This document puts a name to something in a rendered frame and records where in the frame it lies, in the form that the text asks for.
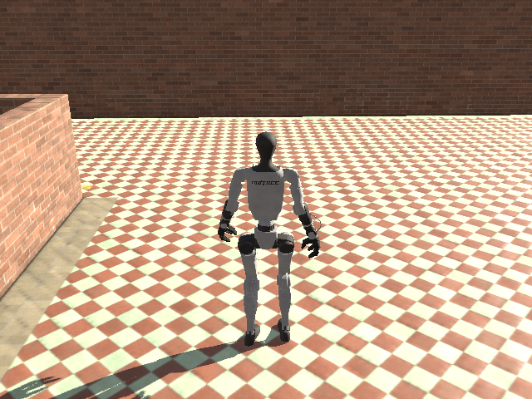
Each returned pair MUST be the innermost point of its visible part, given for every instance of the left robot hand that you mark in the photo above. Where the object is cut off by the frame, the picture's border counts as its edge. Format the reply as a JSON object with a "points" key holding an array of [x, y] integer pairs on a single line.
{"points": [[229, 230]]}

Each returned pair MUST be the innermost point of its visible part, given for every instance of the right robot upper arm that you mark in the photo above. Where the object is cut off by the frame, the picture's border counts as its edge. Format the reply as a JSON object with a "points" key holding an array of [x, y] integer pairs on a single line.
{"points": [[292, 177]]}

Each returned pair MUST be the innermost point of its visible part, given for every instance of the robot left forearm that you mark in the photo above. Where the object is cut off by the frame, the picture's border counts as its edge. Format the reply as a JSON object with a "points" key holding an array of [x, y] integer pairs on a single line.
{"points": [[226, 217]]}

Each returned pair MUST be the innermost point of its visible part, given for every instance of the robot left foot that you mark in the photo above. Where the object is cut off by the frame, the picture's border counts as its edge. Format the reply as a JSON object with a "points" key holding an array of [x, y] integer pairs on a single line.
{"points": [[249, 339]]}

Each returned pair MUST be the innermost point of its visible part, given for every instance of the right robot hand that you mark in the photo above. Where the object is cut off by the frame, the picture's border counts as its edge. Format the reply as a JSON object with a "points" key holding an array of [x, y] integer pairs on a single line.
{"points": [[315, 246]]}

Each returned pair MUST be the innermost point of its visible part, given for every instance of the left robot upper arm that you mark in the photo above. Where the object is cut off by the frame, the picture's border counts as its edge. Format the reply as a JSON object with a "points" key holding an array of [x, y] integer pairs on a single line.
{"points": [[240, 175]]}

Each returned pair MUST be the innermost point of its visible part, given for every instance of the robot right forearm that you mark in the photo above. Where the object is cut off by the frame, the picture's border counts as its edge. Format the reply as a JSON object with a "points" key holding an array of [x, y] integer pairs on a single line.
{"points": [[308, 223]]}

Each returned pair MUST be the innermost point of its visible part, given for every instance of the robot left thigh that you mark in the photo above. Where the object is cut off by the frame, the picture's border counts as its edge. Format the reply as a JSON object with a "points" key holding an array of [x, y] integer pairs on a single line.
{"points": [[249, 257]]}

